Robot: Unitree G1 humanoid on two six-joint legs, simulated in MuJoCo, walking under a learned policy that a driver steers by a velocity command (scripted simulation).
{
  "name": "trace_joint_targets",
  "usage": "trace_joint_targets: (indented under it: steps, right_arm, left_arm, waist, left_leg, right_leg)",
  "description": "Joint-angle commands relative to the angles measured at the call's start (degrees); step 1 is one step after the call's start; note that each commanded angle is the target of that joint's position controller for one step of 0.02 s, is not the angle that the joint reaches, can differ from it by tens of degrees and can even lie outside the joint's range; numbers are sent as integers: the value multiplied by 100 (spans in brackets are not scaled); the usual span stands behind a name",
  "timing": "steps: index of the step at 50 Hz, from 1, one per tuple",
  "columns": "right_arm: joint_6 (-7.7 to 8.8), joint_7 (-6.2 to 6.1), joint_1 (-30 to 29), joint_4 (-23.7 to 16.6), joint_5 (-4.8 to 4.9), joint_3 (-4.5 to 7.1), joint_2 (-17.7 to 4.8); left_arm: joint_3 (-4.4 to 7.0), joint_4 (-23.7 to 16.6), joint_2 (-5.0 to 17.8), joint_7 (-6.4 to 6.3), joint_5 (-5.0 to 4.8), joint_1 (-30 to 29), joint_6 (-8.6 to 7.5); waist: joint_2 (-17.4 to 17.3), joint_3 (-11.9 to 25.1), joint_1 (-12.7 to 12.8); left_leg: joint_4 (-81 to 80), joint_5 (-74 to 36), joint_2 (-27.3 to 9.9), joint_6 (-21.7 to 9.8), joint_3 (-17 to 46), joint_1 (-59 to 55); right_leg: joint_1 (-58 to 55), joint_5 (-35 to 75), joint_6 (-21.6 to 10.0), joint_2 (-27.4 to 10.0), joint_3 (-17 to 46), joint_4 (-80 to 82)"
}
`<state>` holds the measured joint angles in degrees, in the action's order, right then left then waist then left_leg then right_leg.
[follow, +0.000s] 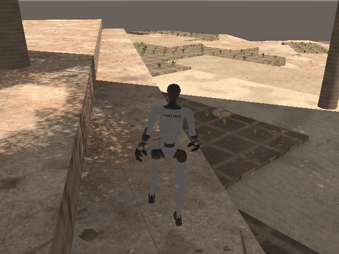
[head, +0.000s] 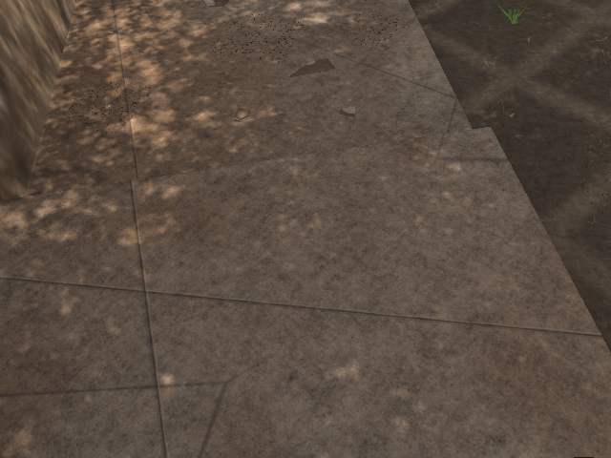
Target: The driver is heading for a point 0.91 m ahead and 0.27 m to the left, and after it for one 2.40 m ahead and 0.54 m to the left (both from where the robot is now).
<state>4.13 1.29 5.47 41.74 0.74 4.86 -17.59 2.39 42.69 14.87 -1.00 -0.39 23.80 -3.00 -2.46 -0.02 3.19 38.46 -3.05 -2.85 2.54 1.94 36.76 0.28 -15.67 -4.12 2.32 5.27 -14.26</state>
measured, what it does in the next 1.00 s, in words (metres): walks ahead, turning left: left foot, then right foot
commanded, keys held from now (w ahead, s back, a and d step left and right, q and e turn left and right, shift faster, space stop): w+q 1.00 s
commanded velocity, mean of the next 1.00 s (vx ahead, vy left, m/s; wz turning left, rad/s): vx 0.48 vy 0.00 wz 0.44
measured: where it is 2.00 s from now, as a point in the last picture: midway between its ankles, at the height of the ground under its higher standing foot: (221, 286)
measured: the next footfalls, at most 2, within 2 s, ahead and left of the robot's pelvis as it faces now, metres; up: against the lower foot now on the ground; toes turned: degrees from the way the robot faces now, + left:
left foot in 0.20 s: +0.29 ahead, +0.14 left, +0.00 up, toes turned +5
right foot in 0.66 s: +0.60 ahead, -0.02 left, +0.00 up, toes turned +23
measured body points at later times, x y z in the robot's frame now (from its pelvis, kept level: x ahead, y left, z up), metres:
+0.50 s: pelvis +0.29 +0.06 +0.00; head +0.33 +0.07 +0.44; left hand +0.44 +0.34 -0.08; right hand +0.41 -0.21 -0.12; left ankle +0.25 +0.13 -0.75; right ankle +0.49 -0.09 -0.69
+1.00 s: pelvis +0.57 +0.09 -0.01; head +0.60 +0.10 +0.44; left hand +0.45 +0.36 -0.12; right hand +0.87 -0.03 -0.09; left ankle +0.62 +0.29 -0.69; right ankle +0.57 -0.04 -0.75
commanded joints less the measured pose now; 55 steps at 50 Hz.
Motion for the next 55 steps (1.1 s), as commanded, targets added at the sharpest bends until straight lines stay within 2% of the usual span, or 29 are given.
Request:
trace_joint_targets:
  steps: [1, 4, 6, 8, 9, 10, 11, 12, 13, 14, 15, 17, 19, 22, 24, 27, 30, 32, 33, 34, 35, 36, 37, 39, 41, 45, 50, 53, 55]
  right_arm:
    - [149, 129, -1205, -644, 74, -76, -194]
    - [204, 264, -1395, -736, 91, -140, -179]
    - [225, 325, -1272, -741, 78, -136, -238]
    - [196, 294, -657, -605, 48, -19, -498]
    - [170, 246, 168, -394, 47, 99, -706]
    - [129, 172, 1083, -219, 59, 192, -932]
    - [109, 123, 1848, -163, 0, 336, -1540]
    - [103, 122, 1931, -59, 87, 214, -1083]
    - [65, 71, 1591, -93, 78, 147, -887]
    - [40, 37, 1246, -188, 46, 110, -792]
    - [28, 23, 961, -241, 7, 65, -680]
    - [33, -15, 652, -383, -73, 14, -567]
    - [47, -59, 601, -378, -12, 27, -594]
    - [59, -131, 710, -319, 34, 90, -792]
    - [12, -165, 994, -222, 82, 116, -858]
    - [-71, -204, 1385, -90, 146, 133, -890]
    - [-138, -229, 1416, -95, 115, 140, -849]
    - [-163, -199, 1371, -150, 58, 76, -639]
    - [-146, -160, 1423, -272, -44, -69, -246]
    - [-85, -146, 2228, -441, 117, -195, 119]
    - [-93, -172, 2173, -324, 202, -106, -451]
    - [-125, -177, 1571, -387, 177, -6, -787]
    - [-151, -191, 1226, -465, 101, 5, -772]
    - [-176, -134, 1008, -593, 68, 28, -614]
    - [-254, -99, 1032, -607, 111, -5, -395]
    - [-311, -53, 600, -776, 33, -76, -193]
    - [-213, 118, -173, -903, 54, -146, -94]
    - [-209, 201, -556, -1071, 80, -135, -143]
    - [-230, 238, -545, -1144, 57, -70, -269]
  left_arm:
    - [282, -125, 1022, -13, -6, 255, -73]
    - [291, 3, 1050, -1, -12, 362, -36]
    - [307, 35, 1121, -16, -31, 283, -11]
    - [335, 19, 1250, -61, 3, 180, 21]
    - [323, -13, 1263, -87, 20, 66, 64]
    - [290, -102, 1241, -119, 79, 29, 48]
    - [101, -336, 656, -51, 176, 523, -64]
    - [53, -288, 710, 13, 119, 354, -249]
    - [142, -513, 1042, 98, -135, -353, -388]
    - [105, -644, 1038, 122, -178, -755, -488]
    - [111, -681, 988, 110, -47, -927, -530]
    - [151, -689, 940, 94, 96, -772, -446]
    - [117, -685, 785, 77, 144, -630, -334]
    - [21, -913, 566, 48, 186, -1283, -311]
    - [-30, -1027, 430, 75, 154, -1845, -354]
    - [29, -1132, 586, 131, 17, -2235, -397]
    - [161, -1126, 848, 167, -23, -2085, -437]
    - [302, -972, 1047, 134, 3, -1296, -483]
    - [390, -930, 1347, 83, 109, -477, -488]
    - [501, -724, 1788, 108, 176, -51, -397]
    - [406, -782, 1274, 149, 95, -87, -367]
    - [317, -827, 955, 125, 74, -334, -341]
    - [270, -830, 856, 118, 112, -609, -313]
    - [214, -732, 679, 98, 152, -872, -306]
    - [224, -625, 627, 97, 104, -925, -351]
    - [337, -386, 889, 89, 72, -862, -377]
    - [399, -180, 1112, 48, 26, -787, -280]
    - [452, -33, 1250, 50, -67, -603, -200]
    - [494, 6, 1375, 36, -112, -612, -132]
  waist:
    - [889, -625, 332]
    - [829, -787, 379]
    - [873, -661, 234]
    - [1022, -10, -133]
    - [940, 536, -590]
    - [763, 1102, -1009]
    - [-699, 2053, -841]
    - [-877, 2499, -938]
    - [-589, 1496, -1027]
    - [-86, 865, -896]
    - [298, 372, -661]
    - [74, 80, -283]
    - [-63, -7, -139]
    - [-37, -210, -298]
    - [-58, -179, -561]
    - [-168, -67, -712]
    - [-329, 43, -528]
    - [-322, 413, -73]
    - [235, 1249, 263]
    - [2215, 2005, -75]
    - [1777, 1735, 42]
    - [1145, 997, 190]
    - [719, 579, 123]
    - [856, 103, -95]
    - [949, -6, -181]
    - [692, -169, -175]
    - [566, -334, 67]
    - [574, -467, 132]
    - [639, -370, -6]
  left_leg:
    - [-465, -143, -28, -107, -186, 592]
    - [-752, 173, 37, -373, -347, 595]
    - [-898, 502, 185, -600, -476, 217]
    - [-831, 847, 600, -860, -738, -840]
    - [-973, 684, 825, -1048, -867, -1959]
    - [-828, 499, 434, -1297, -237, -3706]
    - [-892, 1309, -1266, -2397, 2768, -6108]
    - [-1926, 2117, -1714, -2636, 4535, -6534]
    - [-2133, 2486, -1515, -2304, 3750, -5847]
    - [-2266, 2265, -1290, -2112, 3045, -4901]
    - [-2425, 1740, -1056, -2015, 2589, -3988]
    - [-2734, 1039, -711, -2002, 2106, -2947]
    - [-2852, 531, -589, -2061, 1732, -2368]
    - [-2853, 278, -217, -1834, 1156, -1715]
    - [-2691, 483, -38, -1608, 1030, -1593]
    - [-2383, 931, -219, -1462, 1456, -2040]
    - [-1741, 1035, -485, -1263, 2012, -2676]
    - [-800, 686, -179, -1005, 1920, -2543]
    - [759, 1331, 181, -802, 1500, -1989]
    - [2680, 3615, 925, -451, 722, -28]
    - [3528, 3551, 482, -380, 864, 683]
    - [3765, 2980, 288, -341, 779, 875]
    - [3684, 2551, 97, -291, 605, 732]
    - [3245, 2127, -195, -254, 577, 416]
    - [2979, 2029, -267, -225, 418, 250]
    - [2086, 1494, -377, -122, 364, 554]
    - [537, 268, -267, -242, -50, 165]
    - [30, 444, -188, -423, -254, 65]
    - [-168, 953, 31, -640, -491, -254]
  right_leg:
    - [-124, 917, -670, -1429, 602, 594]
    - [-435, 1459, -668, -1597, 400, 490]
    - [-598, 2639, -572, -1639, 181, 201]
    - [-791, 5269, -422, -1545, -126, -697]
    - [-611, 6195, -269, -1357, -405, -1721]
    - [524, 5561, -64, -1246, -491, -3002]
    - [2953, 1968, 444, -315, -610, -5611]
    - [3902, -1417, 495, 205, 142, -6531]
    - [4514, -1101, 418, -187, 335, -6720]
    - [4487, -661, 328, -462, 224, -6364]
    - [4276, -396, 340, -632, 127, -5816]
    - [3679, -135, 453, -815, 82, -5258]
    - [3498, -70, 646, -846, -70, -4787]
    - [3204, 990, 839, -696, -264, -3397]
    - [2777, 1876, 885, -446, -327, -2405]
    - [2515, 2197, 874, -278, -138, -1716]
    - [2316, 1528, 653, -317, 39, -1436]
    - [1097, 1193, 314, -397, -61, -1149]
    - [-290, 747, -66, -1317, 779, -1241]
    - [-2049, -584, -975, -2586, 3423, -707]
    - [-1886, -1678, -941, -2673, 4075, -381]
    - [-1263, -1472, -711, -2427, 3144, -319]
    - [-614, -577, -588, -2181, 2345, -289]
    - [243, 490, -517, -1797, 1337, -27]
    - [517, 861, -565, -1670, 771, 237]
    - [442, 1603, -727, -1809, 86, 498]
    - [278, 1930, -506, -1654, -886, 536]
    - [-109, 2189, -388, -1782, -1156, 408]
    - [-381, 3447, -278, -1838, -1365, -49]
Keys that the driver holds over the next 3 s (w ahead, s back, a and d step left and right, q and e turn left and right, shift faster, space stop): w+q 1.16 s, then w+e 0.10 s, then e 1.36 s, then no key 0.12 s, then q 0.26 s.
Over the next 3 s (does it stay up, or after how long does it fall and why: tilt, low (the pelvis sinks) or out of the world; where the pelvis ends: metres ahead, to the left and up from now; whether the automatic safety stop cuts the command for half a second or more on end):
stays up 0.96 0.33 -0.02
